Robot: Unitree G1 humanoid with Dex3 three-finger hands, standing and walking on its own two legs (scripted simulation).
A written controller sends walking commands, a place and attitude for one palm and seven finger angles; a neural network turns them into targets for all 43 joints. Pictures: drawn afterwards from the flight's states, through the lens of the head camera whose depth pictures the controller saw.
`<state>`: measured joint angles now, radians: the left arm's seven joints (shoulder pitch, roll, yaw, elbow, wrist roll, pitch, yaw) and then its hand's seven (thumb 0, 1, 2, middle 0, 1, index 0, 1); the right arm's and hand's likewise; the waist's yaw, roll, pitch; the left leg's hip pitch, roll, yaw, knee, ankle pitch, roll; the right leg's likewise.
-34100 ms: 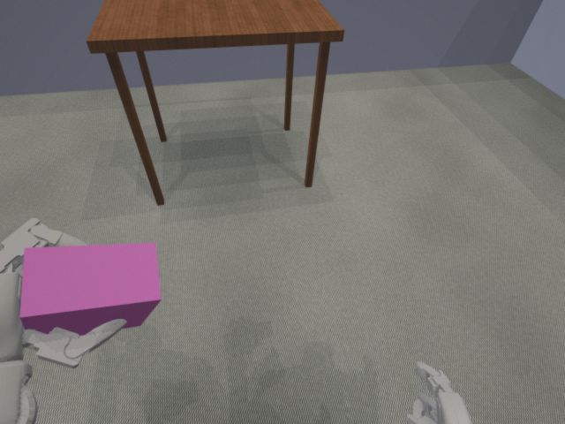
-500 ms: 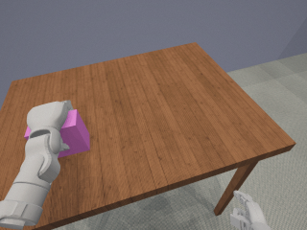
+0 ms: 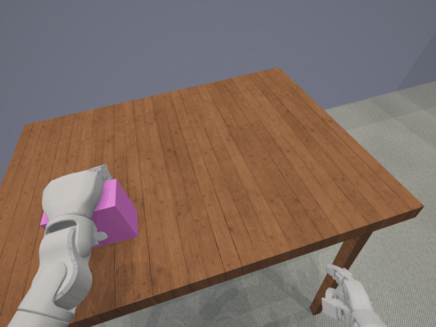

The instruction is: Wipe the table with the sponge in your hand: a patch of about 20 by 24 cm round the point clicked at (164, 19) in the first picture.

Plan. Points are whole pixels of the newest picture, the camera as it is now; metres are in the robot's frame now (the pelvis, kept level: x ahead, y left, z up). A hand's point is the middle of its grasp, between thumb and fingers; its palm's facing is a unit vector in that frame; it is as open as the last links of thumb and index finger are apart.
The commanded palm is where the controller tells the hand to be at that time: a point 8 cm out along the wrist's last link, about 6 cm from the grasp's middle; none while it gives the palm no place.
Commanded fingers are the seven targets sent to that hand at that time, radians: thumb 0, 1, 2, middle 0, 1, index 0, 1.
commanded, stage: wipe back along the middle lane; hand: left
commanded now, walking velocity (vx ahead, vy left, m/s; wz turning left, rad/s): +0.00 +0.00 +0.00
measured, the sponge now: (99, 222) +0.27 +0.28 +0.06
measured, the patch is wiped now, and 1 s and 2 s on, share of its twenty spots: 0.75 0.90 0.95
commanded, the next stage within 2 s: slide across to the third lane in 0.38 s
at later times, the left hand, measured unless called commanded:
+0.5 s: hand (87, 235) +0.22 +0.25 +0.11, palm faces +0.09 -0.08 -0.99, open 10.3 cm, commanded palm +0.18 +0.24 +0.13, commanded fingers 0.00 0.10 1.30 -1.20 -1.60 -1.20 -1.60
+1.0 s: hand (123, 225) +0.24 +0.20 +0.11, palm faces +0.10 -0.11 -0.99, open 10.3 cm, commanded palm +0.21 +0.18 +0.16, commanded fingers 0.00 0.10 1.30 -1.20 -1.60 -1.20 -1.60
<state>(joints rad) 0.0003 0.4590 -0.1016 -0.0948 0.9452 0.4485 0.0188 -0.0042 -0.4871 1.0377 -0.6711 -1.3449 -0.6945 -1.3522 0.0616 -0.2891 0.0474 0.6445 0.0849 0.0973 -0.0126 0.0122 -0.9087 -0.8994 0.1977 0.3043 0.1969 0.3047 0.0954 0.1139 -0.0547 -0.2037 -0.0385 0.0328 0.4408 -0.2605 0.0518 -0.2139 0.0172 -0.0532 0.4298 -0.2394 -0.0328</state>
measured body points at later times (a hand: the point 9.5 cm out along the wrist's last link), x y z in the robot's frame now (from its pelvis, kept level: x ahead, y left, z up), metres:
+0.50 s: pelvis -0.01 -0.01 +0.00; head -0.02 -0.06 +0.44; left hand +0.21 +0.25 +0.16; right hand +0.22 -0.22 -0.10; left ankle -0.02 +0.08 -0.74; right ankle -0.01 -0.10 -0.74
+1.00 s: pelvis -0.02 -0.02 +0.00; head -0.04 -0.08 +0.44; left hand +0.23 +0.20 +0.16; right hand +0.22 -0.22 -0.10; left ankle -0.02 +0.08 -0.74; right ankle -0.01 -0.10 -0.74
